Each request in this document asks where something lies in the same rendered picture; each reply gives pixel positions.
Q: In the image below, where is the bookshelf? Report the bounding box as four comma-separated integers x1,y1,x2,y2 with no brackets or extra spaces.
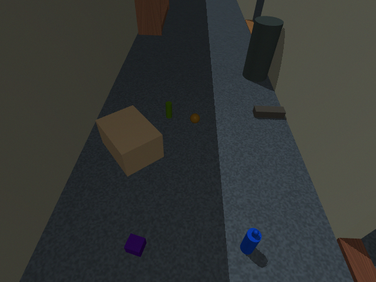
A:
135,0,169,36

